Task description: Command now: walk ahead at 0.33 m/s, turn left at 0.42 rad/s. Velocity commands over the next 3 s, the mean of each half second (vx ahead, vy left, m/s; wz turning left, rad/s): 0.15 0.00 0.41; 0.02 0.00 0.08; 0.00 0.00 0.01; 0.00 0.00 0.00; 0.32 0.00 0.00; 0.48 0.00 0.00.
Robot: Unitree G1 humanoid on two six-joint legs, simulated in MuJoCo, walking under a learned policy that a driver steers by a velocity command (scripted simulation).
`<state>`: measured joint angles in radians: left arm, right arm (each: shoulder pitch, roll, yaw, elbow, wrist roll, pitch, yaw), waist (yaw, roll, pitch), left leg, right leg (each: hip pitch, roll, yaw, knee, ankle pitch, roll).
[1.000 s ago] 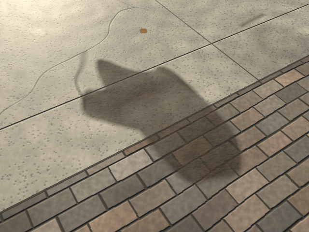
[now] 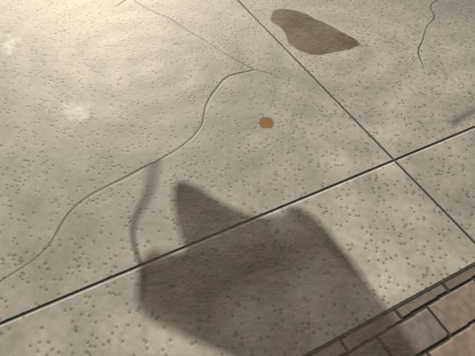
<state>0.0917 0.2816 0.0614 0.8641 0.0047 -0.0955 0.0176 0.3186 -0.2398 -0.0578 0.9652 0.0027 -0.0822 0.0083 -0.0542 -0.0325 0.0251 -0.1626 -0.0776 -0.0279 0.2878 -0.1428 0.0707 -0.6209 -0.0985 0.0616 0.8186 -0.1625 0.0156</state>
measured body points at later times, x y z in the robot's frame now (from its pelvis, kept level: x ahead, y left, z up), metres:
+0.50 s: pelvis +0.14 -0.04 -0.01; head +0.17 -0.04 +0.44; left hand +0.19 +0.25 -0.13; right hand +0.32 -0.29 -0.13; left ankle +0.12 +0.10 -0.72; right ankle +0.24 -0.13 -0.75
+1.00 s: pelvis +0.17 +0.00 -0.01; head +0.18 +0.00 +0.44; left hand +0.17 +0.28 -0.15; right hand +0.32 -0.23 -0.15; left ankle +0.12 +0.09 -0.75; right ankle +0.24 -0.13 -0.75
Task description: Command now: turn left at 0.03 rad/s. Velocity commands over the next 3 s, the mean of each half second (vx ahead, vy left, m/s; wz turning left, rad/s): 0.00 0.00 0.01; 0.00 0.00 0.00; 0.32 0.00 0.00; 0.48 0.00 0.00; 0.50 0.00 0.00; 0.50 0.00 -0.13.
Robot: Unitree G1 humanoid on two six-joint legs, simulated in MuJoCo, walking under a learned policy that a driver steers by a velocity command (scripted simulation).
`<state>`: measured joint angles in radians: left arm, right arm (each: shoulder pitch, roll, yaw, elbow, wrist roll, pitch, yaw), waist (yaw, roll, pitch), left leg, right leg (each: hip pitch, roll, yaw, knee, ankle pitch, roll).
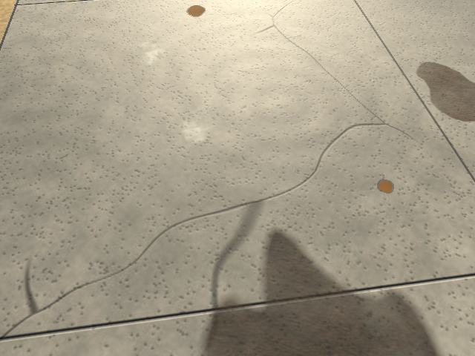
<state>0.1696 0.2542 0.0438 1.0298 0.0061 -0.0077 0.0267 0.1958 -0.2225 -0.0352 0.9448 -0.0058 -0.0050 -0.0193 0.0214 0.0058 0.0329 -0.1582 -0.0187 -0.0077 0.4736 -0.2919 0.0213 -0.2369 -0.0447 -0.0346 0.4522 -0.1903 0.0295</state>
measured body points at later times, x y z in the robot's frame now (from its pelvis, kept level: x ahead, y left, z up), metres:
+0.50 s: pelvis +0.01 +0.00 +0.00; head +0.02 +0.00 +0.45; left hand +0.06 +0.26 -0.15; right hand +0.04 -0.25 -0.15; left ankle -0.02 +0.11 -0.74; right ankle +0.03 -0.14 -0.74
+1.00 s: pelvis +0.01 +0.00 +0.00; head +0.02 +0.00 +0.45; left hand +0.03 +0.24 -0.16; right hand +0.01 -0.24 -0.16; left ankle -0.02 +0.11 -0.74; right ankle +0.03 -0.14 -0.74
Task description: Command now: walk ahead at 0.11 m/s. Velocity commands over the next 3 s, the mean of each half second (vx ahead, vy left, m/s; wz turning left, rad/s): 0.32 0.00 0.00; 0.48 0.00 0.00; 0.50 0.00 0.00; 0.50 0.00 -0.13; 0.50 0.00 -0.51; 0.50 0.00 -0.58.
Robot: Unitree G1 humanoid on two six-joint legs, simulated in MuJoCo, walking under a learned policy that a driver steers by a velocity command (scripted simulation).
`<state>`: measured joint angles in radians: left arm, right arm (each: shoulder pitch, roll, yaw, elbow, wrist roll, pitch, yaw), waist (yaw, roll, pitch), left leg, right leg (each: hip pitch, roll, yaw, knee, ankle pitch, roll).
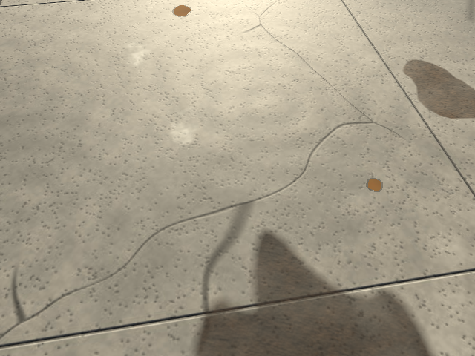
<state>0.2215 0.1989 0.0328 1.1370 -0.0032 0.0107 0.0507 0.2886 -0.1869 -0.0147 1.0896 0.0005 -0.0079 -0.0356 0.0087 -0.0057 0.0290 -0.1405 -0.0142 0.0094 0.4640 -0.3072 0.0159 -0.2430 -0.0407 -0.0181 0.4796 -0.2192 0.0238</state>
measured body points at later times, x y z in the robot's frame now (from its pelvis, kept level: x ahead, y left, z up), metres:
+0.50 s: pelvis +0.15 -0.06 +0.01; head +0.16 -0.07 +0.46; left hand +0.07 +0.17 -0.14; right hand +0.30 -0.31 -0.12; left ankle +0.25 +0.11 -0.67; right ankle +0.06 -0.14 -0.74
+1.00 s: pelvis +0.45 +0.00 +0.01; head +0.46 +0.00 +0.46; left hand +0.58 +0.26 -0.11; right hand +0.46 -0.26 -0.13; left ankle +0.44 +0.08 -0.74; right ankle +0.54 -0.18 -0.66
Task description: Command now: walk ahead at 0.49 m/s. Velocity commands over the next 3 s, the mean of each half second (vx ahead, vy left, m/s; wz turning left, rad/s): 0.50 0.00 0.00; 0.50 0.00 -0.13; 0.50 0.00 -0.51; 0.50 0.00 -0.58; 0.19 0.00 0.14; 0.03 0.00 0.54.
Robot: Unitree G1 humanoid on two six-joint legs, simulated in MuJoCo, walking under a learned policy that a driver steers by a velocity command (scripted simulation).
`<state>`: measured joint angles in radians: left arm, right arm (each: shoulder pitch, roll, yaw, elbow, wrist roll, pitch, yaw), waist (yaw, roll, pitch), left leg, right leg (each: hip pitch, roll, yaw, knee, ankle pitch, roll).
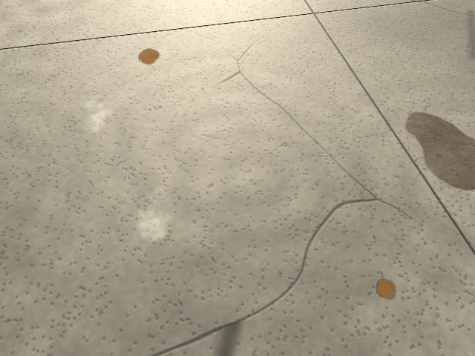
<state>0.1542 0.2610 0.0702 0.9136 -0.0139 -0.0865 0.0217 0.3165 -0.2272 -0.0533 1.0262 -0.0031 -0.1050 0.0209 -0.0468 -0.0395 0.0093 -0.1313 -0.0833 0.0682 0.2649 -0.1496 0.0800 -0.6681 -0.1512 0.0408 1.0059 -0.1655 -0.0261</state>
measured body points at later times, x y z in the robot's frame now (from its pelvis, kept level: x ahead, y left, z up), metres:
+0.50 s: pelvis +0.29 -0.08 +0.00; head +0.31 -0.09 +0.45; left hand +0.33 +0.18 -0.13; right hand +0.40 -0.35 -0.13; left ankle +0.33 +0.09 -0.66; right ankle +0.31 -0.16 -0.75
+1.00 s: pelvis +0.58 -0.01 -0.01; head +0.61 +0.00 +0.44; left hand +0.65 +0.26 -0.15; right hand +0.66 -0.28 -0.13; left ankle +0.63 +0.08 -0.75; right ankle +0.51 -0.16 -0.65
